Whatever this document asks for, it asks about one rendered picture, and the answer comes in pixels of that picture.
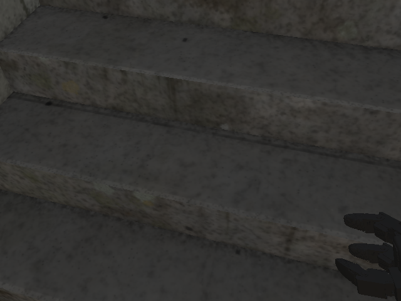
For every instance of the right robot hand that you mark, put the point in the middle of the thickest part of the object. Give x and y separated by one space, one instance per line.
373 282

